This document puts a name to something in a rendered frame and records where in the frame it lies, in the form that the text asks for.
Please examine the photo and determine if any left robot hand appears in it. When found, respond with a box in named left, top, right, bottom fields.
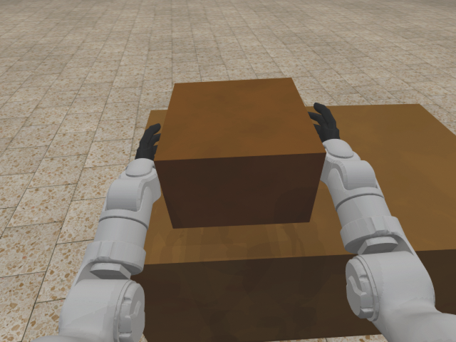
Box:
left=135, top=123, right=161, bottom=161

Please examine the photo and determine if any right robot forearm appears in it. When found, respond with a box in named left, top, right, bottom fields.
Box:
left=320, top=139, right=435, bottom=305

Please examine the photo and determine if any pedestal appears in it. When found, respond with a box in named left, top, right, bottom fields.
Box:
left=130, top=104, right=456, bottom=342

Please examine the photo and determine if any left robot forearm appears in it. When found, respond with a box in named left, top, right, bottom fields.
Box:
left=58, top=158, right=161, bottom=335

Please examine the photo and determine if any robot right upper arm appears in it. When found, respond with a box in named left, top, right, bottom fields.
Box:
left=346, top=251, right=456, bottom=342

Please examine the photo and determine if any right robot hand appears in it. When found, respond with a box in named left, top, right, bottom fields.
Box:
left=308, top=103, right=340, bottom=142

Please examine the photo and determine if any robot left upper arm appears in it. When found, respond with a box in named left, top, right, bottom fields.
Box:
left=30, top=279, right=145, bottom=342

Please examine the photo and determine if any carton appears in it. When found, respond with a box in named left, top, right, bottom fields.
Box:
left=153, top=78, right=326, bottom=229

